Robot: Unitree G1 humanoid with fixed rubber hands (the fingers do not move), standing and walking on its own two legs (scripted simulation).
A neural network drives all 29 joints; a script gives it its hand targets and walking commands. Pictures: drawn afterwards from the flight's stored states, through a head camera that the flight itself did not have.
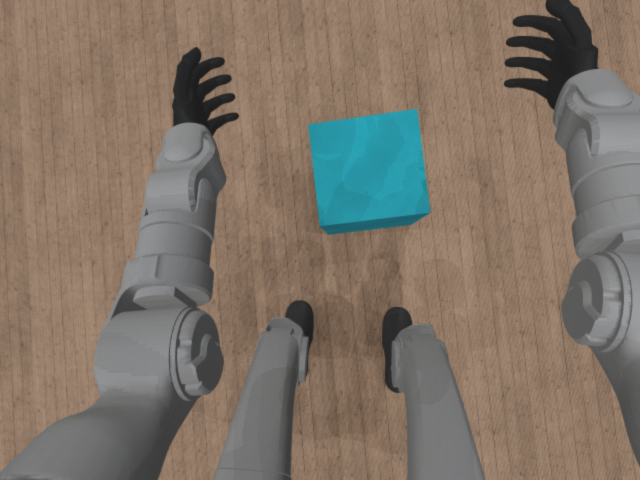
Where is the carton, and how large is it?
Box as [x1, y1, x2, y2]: [308, 109, 429, 234]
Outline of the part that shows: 416,109 308,124 320,226 328,234 411,224 429,212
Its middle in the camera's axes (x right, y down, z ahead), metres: +0.10 -0.14 +0.86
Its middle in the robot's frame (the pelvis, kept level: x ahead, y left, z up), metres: +0.52 -0.02 -0.53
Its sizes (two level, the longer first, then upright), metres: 0.210 0.200 0.250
